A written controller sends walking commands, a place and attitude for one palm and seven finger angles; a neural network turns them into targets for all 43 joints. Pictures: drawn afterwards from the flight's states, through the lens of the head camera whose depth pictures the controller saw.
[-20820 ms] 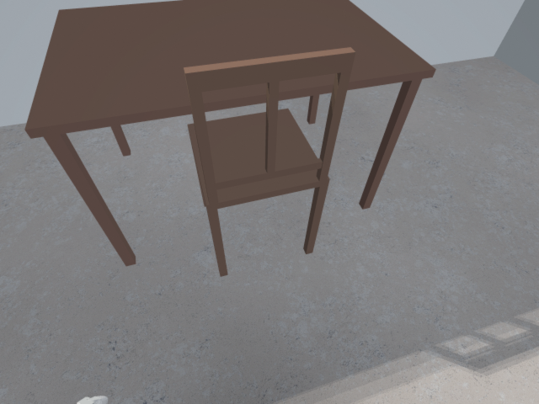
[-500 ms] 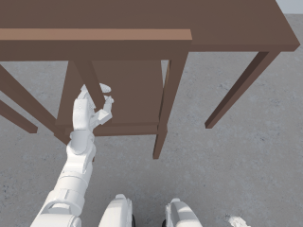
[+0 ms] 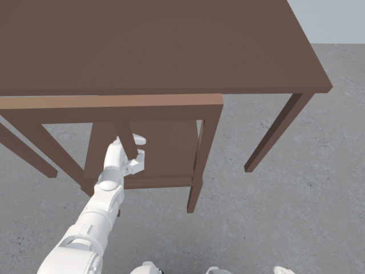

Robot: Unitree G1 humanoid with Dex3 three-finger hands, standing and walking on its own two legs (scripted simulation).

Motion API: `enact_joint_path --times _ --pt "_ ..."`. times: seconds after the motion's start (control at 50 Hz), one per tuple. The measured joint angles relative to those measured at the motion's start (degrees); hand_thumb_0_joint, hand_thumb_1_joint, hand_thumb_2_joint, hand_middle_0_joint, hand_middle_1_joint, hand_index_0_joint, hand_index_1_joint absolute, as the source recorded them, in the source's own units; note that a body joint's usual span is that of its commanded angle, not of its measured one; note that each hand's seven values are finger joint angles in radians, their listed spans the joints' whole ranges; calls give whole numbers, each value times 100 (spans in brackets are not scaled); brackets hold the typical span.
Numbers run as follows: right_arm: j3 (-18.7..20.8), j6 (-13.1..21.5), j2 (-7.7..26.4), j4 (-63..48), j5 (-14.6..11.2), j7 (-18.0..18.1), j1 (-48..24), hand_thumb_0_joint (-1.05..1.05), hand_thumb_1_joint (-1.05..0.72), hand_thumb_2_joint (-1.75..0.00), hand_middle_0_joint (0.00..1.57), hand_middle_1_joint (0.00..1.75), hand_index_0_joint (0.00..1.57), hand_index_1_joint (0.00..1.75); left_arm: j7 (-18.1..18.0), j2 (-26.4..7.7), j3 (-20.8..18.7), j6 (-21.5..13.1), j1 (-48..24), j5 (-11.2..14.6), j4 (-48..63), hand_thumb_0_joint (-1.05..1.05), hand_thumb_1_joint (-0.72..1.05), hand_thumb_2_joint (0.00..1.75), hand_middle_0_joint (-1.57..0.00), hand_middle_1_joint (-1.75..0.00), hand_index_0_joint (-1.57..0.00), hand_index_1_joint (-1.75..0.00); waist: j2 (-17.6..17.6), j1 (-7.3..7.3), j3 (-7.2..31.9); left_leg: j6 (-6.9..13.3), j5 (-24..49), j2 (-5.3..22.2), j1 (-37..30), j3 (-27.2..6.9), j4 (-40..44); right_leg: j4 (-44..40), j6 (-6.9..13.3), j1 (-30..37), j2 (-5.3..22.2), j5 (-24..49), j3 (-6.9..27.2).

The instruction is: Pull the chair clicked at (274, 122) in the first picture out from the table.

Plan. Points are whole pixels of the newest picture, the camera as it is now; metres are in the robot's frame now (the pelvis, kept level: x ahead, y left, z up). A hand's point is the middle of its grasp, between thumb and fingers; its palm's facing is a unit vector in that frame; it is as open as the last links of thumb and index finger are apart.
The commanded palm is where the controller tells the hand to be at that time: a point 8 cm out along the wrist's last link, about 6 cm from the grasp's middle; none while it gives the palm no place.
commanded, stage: step backward, pulling the chair out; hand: left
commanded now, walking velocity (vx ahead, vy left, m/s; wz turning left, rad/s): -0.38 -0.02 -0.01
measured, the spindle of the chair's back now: (131, 151) +0.41 +0.12 -0.04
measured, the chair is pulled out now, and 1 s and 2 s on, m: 0.06 0.18 0.26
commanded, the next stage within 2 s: none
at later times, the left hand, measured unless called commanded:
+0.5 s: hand (139, 189) +0.31 +0.09 -0.05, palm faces -0.05 -0.99 -0.12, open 5.6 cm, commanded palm +0.30 +0.14 -0.05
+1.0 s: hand (138, 209) +0.26 +0.09 -0.05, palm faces -0.05 -0.99 -0.15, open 5.7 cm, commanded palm +0.26 +0.15 -0.04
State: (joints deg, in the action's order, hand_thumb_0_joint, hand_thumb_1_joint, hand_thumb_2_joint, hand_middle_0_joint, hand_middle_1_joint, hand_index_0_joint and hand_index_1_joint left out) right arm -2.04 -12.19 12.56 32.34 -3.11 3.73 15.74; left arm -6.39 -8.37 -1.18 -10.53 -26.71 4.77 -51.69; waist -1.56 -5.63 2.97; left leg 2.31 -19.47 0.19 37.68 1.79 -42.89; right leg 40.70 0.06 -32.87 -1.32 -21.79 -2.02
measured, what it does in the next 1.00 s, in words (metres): shifts its weight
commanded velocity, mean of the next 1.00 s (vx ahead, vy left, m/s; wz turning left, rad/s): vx -0.38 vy -0.01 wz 0.02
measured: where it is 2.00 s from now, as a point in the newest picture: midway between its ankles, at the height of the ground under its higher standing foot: outside the picture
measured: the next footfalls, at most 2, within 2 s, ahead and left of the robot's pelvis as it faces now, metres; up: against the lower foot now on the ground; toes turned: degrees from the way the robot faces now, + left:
left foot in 1.24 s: -0.10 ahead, +0.17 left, +0.00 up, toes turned +1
right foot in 1.86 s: -0.09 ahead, -0.11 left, +0.00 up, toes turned -2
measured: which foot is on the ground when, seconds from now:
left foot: down 0.00-1.00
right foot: down 0.00-1.00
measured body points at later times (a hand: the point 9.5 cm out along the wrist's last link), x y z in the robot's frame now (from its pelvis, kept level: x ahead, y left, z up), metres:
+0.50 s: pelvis -0.05 -0.01 +0.02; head +0.04 -0.02 +0.46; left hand +0.31 +0.15 -0.04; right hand +0.02 -0.26 -0.12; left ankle +0.01 +0.09 -0.71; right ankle -0.03 -0.11 -0.71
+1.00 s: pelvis -0.09 -0.01 +0.01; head -0.02 -0.02 +0.45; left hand +0.26 +0.15 -0.04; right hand +0.01 -0.26 -0.12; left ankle +0.01 +0.09 -0.71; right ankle -0.03 -0.11 -0.71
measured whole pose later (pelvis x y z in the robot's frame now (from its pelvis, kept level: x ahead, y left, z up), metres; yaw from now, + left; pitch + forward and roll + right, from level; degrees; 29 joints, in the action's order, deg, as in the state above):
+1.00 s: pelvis -0.09 -0.01 +0.01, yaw -1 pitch +2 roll -1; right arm -0.4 1.7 11.8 42.4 -2.0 6.5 10.9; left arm -4.8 -8.0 1.6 -12.7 -28.5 4.5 -60.1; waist -1.9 -2.7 -7.5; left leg 1.8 -10.0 1.1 28.8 2.4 -36.2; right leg 36.2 1.4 -25.4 -1.9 -12.9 -2.1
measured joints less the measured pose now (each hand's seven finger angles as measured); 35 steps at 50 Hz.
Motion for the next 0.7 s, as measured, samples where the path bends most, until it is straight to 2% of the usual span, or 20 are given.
enact_joint_path --times 0.08,0.18,0.32,0.48,0.6,0.7 --pt "129 101 142 218 11 99 -14 0 -90 -90 20 30 20 30 104 -19 170 -39 -207 -72 -510 9 67 76 -32 -117 -48 -145 17 12 -127 36 195 11 -379 22 405 -511 -24 412 -18 286 21" --pt "290 263 233 394 50 152 -113 0 -90 -90 20 30 20 30 159 -20 157 -101 -237 -48 -597 9 68 75 -30 -118 -49 -145 36 17 -340 86 330 3 -597 135 600 -704 -44 595 -4 424 128" --pt "283 441 86 448 124 112 -182 0 -90 -90 20 30 20 30 251 -75 2 -129 -31 26 -396 10 67 76 -30 -117 -49 -145 6 17 -628 75 491 22 -788 244 724 -650 -18 668 -15 514 230" --pt "177 701 -52 720 13 155 -221 0 -90 -90 20 30 20 30 270 6 64 -290 93 92 -462 10 66 78 -31 -116 -50 -145 -146 174 -787 -74 721 153 -838 100 839 -876 104 792 -152 780 92" --pt "254 947 143 969 -46 229 -330 0 -90 -90 21 30 20 30 204 133 181 -381 38 72 -719 10 65 78 -32 -115 -50 -145 -189 201 -855 -105 901 131 -924 1 950 -987 122 913 -138 917 -10" --pt "347 1115 365 1098 -63 297 -376 0 -90 -90 20 30 20 30 130 241 336 -391 23 35 -853 10 65 77 -31 -116 -50 -145 -161 213 -884 -44 1019 62 -1055 18 1086 -1086 59 1033 -70 1014 -1"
